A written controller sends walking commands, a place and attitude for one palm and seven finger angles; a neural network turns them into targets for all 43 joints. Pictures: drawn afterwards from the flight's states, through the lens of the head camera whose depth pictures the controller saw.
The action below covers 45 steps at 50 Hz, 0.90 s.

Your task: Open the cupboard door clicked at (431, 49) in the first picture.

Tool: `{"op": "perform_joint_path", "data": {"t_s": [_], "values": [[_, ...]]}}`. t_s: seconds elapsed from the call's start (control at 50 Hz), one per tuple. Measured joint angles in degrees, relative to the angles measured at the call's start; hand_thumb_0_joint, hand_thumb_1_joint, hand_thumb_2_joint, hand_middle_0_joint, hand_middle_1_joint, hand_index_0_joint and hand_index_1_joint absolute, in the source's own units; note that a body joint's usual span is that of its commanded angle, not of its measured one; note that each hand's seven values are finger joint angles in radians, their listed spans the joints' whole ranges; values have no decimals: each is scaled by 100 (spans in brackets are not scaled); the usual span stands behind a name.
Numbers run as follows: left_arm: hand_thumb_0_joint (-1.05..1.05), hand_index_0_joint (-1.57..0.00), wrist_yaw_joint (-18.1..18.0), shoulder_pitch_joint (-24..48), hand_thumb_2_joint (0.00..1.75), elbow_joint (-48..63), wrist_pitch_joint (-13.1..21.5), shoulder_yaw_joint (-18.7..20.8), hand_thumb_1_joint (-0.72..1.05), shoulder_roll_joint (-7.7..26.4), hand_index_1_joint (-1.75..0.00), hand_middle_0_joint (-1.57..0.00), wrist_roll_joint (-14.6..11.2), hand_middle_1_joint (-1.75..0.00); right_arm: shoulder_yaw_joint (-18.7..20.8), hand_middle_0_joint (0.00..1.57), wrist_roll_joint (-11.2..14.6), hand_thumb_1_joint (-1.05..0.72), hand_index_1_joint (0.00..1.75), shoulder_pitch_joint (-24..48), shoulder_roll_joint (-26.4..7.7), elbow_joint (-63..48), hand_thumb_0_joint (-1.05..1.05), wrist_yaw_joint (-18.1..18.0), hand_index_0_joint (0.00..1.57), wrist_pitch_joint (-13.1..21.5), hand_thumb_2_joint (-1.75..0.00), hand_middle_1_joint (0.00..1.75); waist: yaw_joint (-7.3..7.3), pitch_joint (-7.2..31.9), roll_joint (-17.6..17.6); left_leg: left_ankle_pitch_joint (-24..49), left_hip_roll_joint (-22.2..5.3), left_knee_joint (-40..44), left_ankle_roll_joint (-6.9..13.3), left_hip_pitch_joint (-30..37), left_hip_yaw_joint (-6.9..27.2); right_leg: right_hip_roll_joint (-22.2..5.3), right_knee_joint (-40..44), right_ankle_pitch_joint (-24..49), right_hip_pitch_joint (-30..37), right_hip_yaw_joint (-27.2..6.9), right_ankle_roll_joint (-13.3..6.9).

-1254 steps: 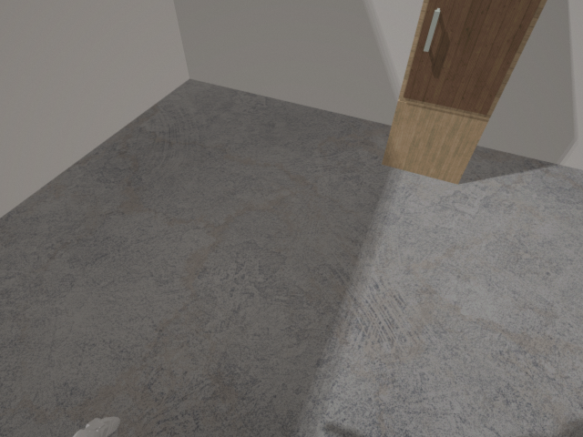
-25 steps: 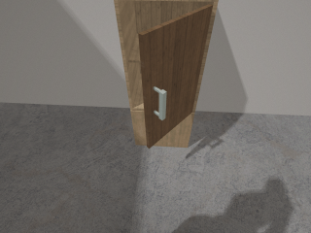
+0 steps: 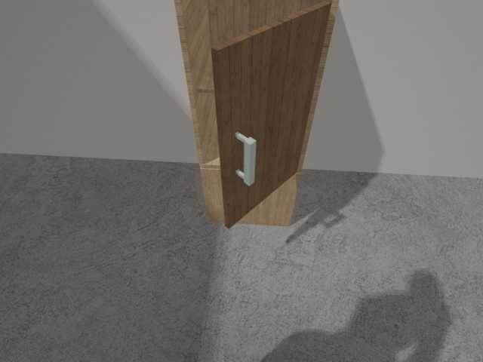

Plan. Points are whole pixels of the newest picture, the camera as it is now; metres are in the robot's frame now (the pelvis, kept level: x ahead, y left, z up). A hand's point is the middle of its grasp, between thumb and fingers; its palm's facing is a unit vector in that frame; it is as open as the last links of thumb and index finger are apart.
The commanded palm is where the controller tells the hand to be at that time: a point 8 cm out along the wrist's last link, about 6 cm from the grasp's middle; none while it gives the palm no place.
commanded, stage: look to check the result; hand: left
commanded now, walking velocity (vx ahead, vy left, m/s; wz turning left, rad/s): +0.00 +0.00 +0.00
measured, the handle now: (244, 159) +0.59 +0.03 -0.04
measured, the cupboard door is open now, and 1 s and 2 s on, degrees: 49 49 49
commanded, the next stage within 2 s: walk to a spot facing it in 0.34 s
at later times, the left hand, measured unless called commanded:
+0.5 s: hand out of the picture +0.00 +0.14 -0.17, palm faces +0.06 -0.98 -0.18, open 7.4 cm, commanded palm none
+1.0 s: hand out of the picture +0.12 +0.16 -0.17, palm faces -0.14 -0.95 -0.28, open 7.4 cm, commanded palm none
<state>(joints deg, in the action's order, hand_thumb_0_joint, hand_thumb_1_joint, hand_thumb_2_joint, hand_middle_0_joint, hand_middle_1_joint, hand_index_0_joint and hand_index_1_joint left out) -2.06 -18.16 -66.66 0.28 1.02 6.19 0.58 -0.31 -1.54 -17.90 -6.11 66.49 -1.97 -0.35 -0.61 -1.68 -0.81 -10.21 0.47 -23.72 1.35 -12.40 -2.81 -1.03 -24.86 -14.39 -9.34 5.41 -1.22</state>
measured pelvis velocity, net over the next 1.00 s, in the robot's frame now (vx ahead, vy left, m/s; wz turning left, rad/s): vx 0.01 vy -0.03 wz -0.22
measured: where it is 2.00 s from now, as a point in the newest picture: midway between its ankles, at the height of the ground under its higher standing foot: outside the picture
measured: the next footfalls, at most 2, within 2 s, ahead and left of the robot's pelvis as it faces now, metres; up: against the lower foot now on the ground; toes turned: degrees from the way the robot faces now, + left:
right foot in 1.04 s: +0.01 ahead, -0.16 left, +0.00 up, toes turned -16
left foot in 1.44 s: +0.14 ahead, +0.05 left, +0.00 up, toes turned -29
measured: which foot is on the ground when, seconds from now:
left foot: down 0.00-1.00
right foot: down 0.00-0.80, up 0.82-1.00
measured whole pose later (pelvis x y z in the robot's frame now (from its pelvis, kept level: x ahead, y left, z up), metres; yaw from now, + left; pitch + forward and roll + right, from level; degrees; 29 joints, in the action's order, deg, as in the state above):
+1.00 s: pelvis +0.01 -0.03 -0.01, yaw -12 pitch +1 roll +1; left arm 0.9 -9.8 -55.8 -3.0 5.8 12.0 1.3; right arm 2.7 -2.6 -12.3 -11.4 58.2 -2.5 -1.1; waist 0.6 -5.5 -2.3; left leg -16.3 -7.4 -30.8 -2.0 -14.0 -12.7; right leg -1.2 -45.3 -25.4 -20.5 2.1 -0.5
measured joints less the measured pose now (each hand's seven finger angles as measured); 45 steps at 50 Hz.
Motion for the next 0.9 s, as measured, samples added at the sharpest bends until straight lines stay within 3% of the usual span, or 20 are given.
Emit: {"op": "perform_joint_path", "data": {"t_s": [0.5, 0.6, 0.8, 0.9], "values": [[1, -19, -2, 141, 90, 49, 58, -15, 91, 27, -30, -20, -14, -30, -20, 20, 5, -91, 30, 246, -127, 44, 1, -21, 20, 7, -89, 30, 31, -32, 12, -105, -95, 66, -137, 158, 95, 113, 165, -92, 223, 83, -110], [1, -20, 22, 133, 90, 133, -35, 84, 91, 24, -30, -20, 8, -30, 60, 20, 2, -91, 30, 323, -166, -22, 1, -55, 20, -74, -89, 30, 78, -79, -16, -256, -202, -168, -172, 70, -16, 199, 15, -149, 118, -34, -146], [1, -20, 133, 274, 90, 438, -291, 365, 91, 305, -30, -20, 47, -30, 268, 20, -8, -91, 30, 495, -276, -469, 1, -99, 20, -135, -89, 30, 77, -192, 157, -633, -402, -737, -169, -178, -480, 338, -662, -376, -381, -501, -153], [1, -19, 225, 596, 90, 729, -409, 467, 91, 477, -30, -20, 78, -30, 285, 20, -74, -90, 30, 526, -380, -720, 0, -119, 20, -19, -89, 30, 95, -315, 104, -585, -503, -641, -149, -164, -802, 220, -2595, -1267, -1213, -494, -5]]}}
